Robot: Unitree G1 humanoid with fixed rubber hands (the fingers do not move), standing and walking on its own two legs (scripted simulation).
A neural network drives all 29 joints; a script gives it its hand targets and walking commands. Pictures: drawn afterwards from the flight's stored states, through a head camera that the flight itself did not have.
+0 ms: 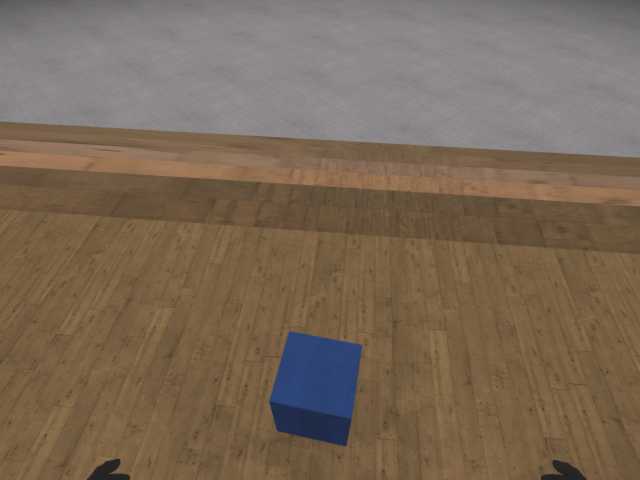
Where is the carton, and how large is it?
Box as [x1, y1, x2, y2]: [269, 331, 361, 445]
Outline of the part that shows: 289,331 269,400 276,428 279,431 345,445 351,419 361,345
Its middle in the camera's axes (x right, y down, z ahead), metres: -0.01 +0.44 +1.12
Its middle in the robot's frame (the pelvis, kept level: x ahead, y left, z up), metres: +0.47 +0.03 -0.66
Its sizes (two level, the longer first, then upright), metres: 0.210 0.200 0.250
